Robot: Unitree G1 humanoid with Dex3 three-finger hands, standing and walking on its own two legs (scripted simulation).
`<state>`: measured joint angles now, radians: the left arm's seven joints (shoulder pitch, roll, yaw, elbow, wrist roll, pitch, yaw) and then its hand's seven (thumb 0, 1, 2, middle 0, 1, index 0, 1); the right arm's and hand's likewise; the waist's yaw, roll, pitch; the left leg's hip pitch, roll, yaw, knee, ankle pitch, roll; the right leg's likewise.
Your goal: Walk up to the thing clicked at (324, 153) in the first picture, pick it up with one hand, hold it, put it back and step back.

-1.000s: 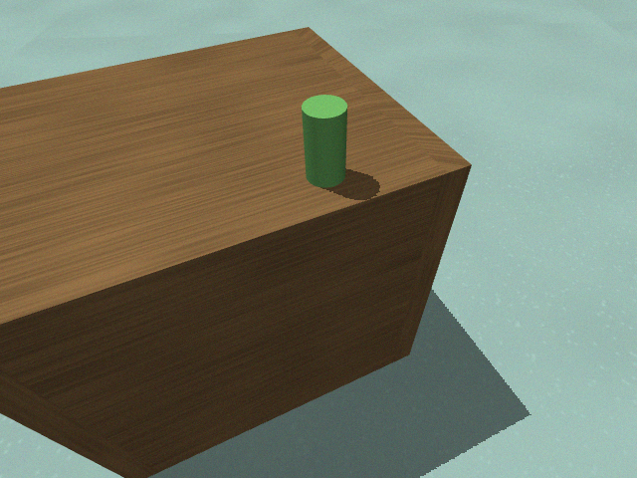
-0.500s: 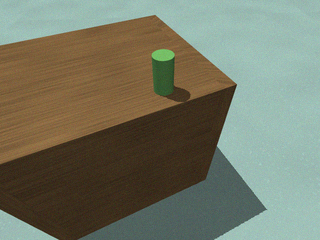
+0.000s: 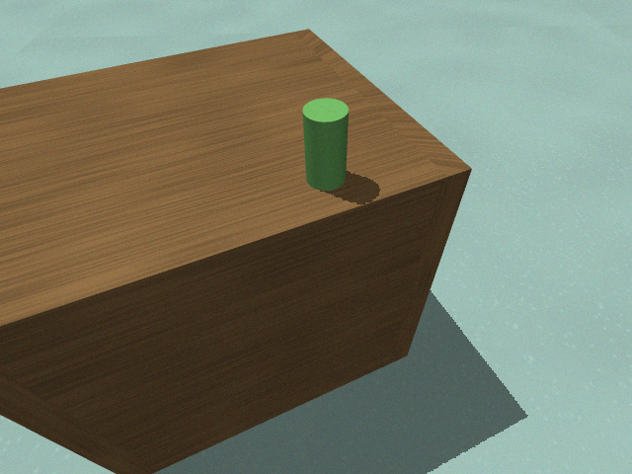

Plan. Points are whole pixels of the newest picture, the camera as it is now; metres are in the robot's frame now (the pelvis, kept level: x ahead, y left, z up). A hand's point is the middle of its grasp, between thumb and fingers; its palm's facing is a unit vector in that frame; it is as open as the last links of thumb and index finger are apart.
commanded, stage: stand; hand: right
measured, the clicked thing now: (325, 146) +0.62 +0.01 +0.09
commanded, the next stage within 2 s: walk up in 0.12 s
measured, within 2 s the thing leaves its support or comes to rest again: neither
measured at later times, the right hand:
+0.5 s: hand out of the picture +0.17 -0.19 -0.16, palm faces -0.18 +0.87 -0.45, open 7.3 cm
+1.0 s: hand (449, 370) +0.33 -0.20 -0.17, palm faces -0.34 +0.80 -0.49, open 7.3 cm
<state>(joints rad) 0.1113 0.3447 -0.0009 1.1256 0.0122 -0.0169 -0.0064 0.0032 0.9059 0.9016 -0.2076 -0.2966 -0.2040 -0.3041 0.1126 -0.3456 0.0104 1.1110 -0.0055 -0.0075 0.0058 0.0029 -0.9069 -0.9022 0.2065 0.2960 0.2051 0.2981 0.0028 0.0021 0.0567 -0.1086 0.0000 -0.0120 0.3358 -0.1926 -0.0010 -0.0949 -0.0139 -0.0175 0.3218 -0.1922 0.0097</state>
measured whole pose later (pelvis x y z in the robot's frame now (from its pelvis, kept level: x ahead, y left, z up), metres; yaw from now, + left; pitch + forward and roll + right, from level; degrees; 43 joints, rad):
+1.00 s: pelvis +0.14 +0.05 -0.05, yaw +20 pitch -1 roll -1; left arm 0.17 0.38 0.09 0.82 0.02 0.04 -0.02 0.00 0.91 0.90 -0.21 -0.30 -0.20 -0.30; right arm 0.25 -0.46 -0.05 0.75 0.00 -0.01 -0.06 0.00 -0.90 -0.90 0.21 0.30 0.21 0.30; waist 0.01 0.02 0.17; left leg -0.46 0.02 -0.16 0.90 -0.42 -0.01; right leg -0.36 -0.01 -0.02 0.80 -0.43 0.01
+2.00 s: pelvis +0.11 +0.02 -0.01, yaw +26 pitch -2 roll -1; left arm 0.18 0.38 0.01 1.07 0.01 -0.03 -0.01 0.00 0.91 0.90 -0.21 -0.30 -0.20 -0.30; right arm 0.14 -0.34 0.00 1.03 0.00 0.01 0.03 0.01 -0.91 -0.90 0.21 0.30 0.21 0.30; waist 0.02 0.02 0.06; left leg -0.25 -0.03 -0.05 0.48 -0.19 0.02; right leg -0.17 -0.03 -0.04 0.45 -0.24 0.02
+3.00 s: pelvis +0.13 +0.03 +0.00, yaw +26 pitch -2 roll +0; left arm 0.12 0.36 0.01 1.14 0.02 -0.02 0.00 0.00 0.91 0.90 -0.21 -0.30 -0.20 -0.30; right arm 0.08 -0.34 -0.01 1.13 -0.01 0.00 0.02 0.00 -0.91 -0.90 0.21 0.30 0.21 0.30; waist 0.01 0.00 0.05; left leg -0.16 -0.04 -0.04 0.34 -0.14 0.02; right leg -0.09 -0.04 -0.03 0.33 -0.20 0.03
